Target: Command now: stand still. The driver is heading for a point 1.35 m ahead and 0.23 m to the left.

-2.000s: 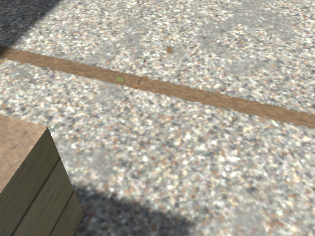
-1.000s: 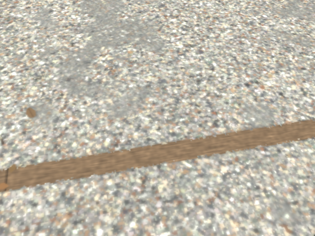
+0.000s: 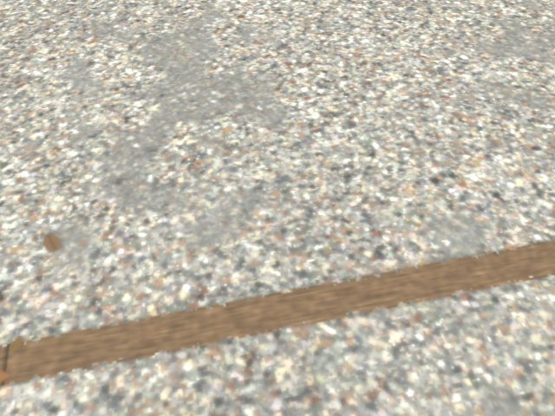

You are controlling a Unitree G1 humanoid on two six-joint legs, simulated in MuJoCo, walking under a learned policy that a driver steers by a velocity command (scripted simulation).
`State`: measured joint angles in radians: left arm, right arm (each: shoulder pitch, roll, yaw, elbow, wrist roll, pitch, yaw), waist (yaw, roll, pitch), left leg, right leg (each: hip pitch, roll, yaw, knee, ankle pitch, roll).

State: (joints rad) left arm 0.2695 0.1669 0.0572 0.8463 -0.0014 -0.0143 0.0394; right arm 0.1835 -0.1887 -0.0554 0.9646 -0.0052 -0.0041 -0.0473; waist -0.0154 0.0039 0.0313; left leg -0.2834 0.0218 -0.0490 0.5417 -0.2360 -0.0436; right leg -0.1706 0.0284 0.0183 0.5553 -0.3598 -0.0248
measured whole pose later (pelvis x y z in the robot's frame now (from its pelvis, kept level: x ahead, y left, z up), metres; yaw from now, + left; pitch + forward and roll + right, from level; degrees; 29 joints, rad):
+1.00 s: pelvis +0.00 -0.01 +0.00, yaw +0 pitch -1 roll +0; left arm 0.31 0.16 0.02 1.04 -0.01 -0.01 0.03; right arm 0.22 -0.18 -0.02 1.13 0.00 0.00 -0.05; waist -0.01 0.01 0.04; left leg -0.26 0.03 -0.06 0.49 -0.21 -0.05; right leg -0.14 0.04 0.00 0.49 -0.33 -0.03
